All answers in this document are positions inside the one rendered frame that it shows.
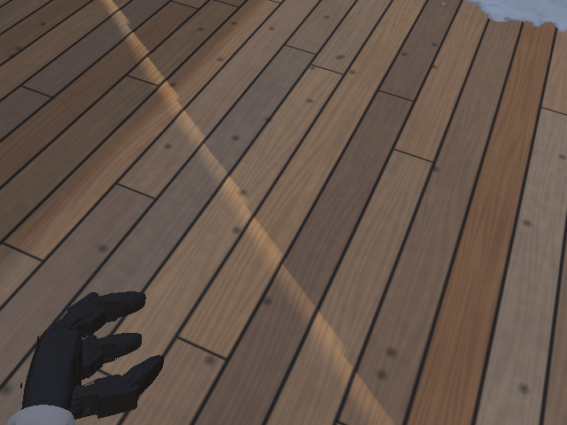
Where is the left robot forearm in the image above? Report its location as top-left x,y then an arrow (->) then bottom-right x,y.
7,405 -> 75,425

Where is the left robot hand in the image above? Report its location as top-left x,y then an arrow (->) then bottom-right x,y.
20,291 -> 164,420

